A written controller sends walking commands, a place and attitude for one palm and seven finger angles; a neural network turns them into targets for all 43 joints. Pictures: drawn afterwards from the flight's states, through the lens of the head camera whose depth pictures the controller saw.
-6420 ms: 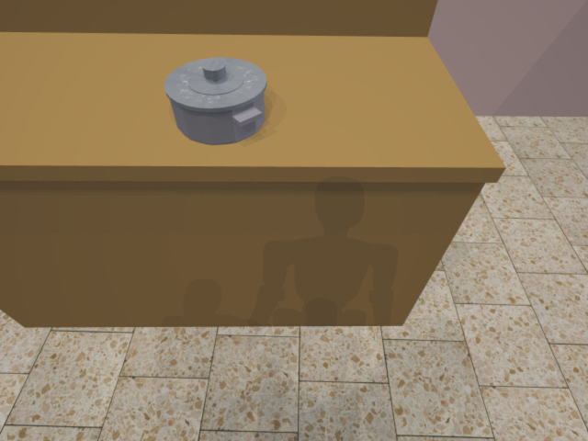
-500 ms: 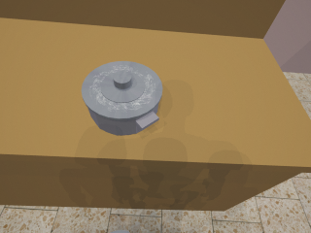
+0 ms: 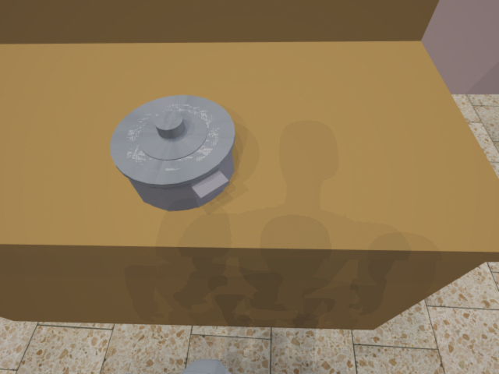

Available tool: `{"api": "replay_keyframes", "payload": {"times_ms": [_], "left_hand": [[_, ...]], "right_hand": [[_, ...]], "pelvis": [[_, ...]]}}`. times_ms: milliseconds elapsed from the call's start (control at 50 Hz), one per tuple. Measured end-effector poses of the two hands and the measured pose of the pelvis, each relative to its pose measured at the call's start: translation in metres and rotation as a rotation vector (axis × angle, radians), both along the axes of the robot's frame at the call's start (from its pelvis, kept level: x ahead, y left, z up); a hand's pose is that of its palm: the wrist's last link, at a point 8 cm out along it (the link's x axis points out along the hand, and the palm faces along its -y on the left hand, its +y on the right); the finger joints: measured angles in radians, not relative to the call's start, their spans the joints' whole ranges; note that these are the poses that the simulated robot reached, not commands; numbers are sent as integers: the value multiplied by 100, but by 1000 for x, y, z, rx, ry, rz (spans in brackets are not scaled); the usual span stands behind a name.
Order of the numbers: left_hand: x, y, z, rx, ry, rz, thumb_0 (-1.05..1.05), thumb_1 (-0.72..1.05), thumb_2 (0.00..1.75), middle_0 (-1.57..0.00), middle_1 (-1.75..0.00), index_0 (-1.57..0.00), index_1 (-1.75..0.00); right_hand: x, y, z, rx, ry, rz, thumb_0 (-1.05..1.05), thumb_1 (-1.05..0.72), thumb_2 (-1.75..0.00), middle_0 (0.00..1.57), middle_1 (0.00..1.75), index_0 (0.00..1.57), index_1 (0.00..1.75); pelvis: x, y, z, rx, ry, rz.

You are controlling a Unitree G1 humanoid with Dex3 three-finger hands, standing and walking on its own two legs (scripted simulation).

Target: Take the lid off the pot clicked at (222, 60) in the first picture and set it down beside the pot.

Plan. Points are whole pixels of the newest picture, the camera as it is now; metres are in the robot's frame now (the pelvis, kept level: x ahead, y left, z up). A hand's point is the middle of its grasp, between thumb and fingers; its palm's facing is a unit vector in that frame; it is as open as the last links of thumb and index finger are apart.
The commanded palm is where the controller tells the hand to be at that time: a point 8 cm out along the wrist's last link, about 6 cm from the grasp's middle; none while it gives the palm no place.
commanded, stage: come to a stop and stand still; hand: left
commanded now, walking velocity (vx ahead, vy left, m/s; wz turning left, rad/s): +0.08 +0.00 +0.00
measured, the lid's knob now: (170, 124) +0.45 +0.16 +0.14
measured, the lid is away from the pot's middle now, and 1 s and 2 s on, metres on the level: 0.00 0.00 0.00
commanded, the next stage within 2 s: look again from close up in 0.82 s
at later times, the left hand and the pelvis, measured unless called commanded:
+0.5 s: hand out of the picture -0.01 +0.22 -0.16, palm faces +0.03 -0.97 -0.23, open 7.4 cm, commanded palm none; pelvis -0.02 +0.04 +0.01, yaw +0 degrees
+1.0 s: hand out of the picture -0.06 +0.20 -0.17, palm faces +0.03 -0.98 -0.19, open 7.4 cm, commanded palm none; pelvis -0.03 +0.04 +0.00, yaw +1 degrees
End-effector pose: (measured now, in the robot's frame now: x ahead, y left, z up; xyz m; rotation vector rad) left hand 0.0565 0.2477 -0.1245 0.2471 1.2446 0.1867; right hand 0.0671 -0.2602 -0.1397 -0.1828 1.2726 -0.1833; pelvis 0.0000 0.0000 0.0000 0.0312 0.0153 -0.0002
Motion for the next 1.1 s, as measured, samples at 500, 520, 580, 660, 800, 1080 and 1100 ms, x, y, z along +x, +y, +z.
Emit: {"api": "replay_keyframes", "payload": {"times_ms": [500, 520, 580, 660, 800, 1080, 1100], "left_hand": [[-69, 23, -7, -55, 91, 52, 0, 91, 89, -20, -29, -20, -30], [-72, 23, -7, -58, 94, 54, 0, 91, 89, -20, -29, -20, -30], [-79, 21, -9, -69, 100, 59, 0, 91, 89, -20, -29, -20, -30], [-88, 17, -10, -84, 111, 68, 0, 91, 89, -20, -29, -20, -30], [-103, 9, -12, -104, 137, 78, 0, 91, 89, -20, -29, -20, -30], [-110, 8, -19, -100, 164, 64, 0, 91, 89, -20, -29, -20, -30], [-107, 9, -18, -97, 156, 64, 0, 91, 89, -20, -29, -20, -30]], "right_hand": [[-86, 77, -3, 75, 90, -20, 1, -93, -90, 20, 30, 20, 30], [-88, 77, -2, 76, 94, -19, 1, -93, -90, 20, 30, 20, 30], [-94, 80, -1, 77, 105, -15, 1, -92, -90, 20, 30, 20, 30], [-99, 83, 0, 79, 114, -12, 0, -92, -90, 20, 30, 20, 30], [-104, 85, 0, 82, 121, -16, 1, -92, -90, 20, 30, 20, 30], [-91, 79, -7, 70, 71, -5, 1, -92, -90, 20, 30, 20, 30], [-87, 79, -8, 71, 62, -4, 1, -92, -90, 20, 30, 20, 30]], "pelvis": [[-24, 37, 6, -29, -23, 7], [-25, 38, 6, -29, -23, 7], [-27, 38, 7, -29, -22, 9], [-29, 39, 7, -29, -22, 12], [-30, 40, 7, -28, -20, 12], [-27, 41, -2, -40, -11, 15], [-25, 42, -2, -40, -12, 15]]}}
